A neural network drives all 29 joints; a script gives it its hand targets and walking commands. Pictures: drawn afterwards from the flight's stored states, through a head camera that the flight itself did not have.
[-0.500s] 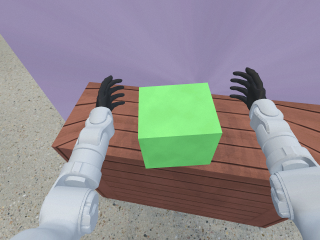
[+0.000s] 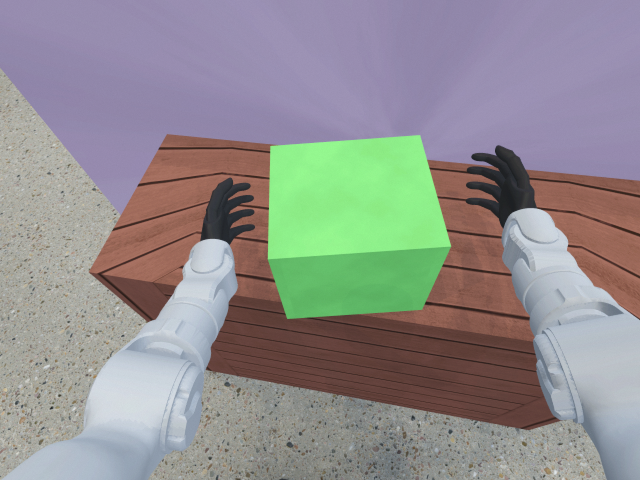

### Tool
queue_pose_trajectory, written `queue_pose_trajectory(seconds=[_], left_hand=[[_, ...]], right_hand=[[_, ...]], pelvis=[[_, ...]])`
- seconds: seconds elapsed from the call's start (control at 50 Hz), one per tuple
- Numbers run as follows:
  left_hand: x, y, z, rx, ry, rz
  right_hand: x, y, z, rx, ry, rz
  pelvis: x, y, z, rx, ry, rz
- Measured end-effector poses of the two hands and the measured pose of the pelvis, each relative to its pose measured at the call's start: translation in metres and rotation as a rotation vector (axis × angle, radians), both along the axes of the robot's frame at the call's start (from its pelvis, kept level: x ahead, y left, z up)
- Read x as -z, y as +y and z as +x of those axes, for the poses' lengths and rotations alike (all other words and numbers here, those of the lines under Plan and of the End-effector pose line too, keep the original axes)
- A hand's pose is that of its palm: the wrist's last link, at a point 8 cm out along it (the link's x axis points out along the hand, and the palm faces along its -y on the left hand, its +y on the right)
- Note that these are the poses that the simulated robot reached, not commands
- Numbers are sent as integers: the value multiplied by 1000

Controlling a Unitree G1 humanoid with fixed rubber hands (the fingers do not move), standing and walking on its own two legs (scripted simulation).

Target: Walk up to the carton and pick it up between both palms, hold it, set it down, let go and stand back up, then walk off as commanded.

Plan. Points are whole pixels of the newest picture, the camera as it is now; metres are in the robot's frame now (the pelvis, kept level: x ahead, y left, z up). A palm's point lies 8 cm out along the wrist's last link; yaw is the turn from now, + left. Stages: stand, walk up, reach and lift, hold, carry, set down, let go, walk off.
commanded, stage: reach and lift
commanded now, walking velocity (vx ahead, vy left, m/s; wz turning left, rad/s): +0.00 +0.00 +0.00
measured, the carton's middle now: (350, 232) +0.46 +0.06 -0.01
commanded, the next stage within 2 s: none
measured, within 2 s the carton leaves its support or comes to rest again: neither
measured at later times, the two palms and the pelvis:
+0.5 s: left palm (237, 247) +0.40 +0.21 +0.00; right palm (491, 223) +0.48 -0.13 +0.02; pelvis -0.01 +0.01 -0.02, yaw +0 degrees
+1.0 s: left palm (243, 251) +0.39 +0.20 +0.00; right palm (464, 227) +0.47 -0.09 +0.02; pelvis -0.01 +0.00 -0.02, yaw +1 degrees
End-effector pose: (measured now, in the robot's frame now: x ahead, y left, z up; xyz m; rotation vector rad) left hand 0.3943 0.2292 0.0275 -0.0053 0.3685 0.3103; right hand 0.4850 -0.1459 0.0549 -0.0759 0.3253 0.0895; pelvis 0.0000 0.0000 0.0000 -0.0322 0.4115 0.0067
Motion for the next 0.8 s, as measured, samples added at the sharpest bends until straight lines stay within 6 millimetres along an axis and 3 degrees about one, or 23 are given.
queue_pose_trajectory(seconds=[0.14, 0.24, 0.44, 0.56, 0.72, 0.8], left_hand=[[20, -4, 2, -11, -23, -8], [21, -9, 10, -5, -60, -3], [25, -19, 7, 17, -61, -14], [28, -24, 3, 6, -61, -30], [26, -28, 4, -11, -84, -30], [25, -26, 2, -14, -85, -18]], right_hand=[[38, 12, -7, -23, 3, 23], [49, 20, -6, -37, -34, 23], [35, 20, -1, -13, -99, 16], [34, 18, -5, 7, -47, 18], [30, 52, -10, -61, -48, 38], [31, 55, -12, -18, -43, 61]], pelvis=[[10, -1, -4, -5, 79, 3], [18, 1, -5, -2, 121, 1], [24, 5, -9, 3, 104, 3], [25, 4, -13, 9, 92, 4], [28, 1, -17, -2, 93, 3], [27, 0, -18, -13, 83, 2]])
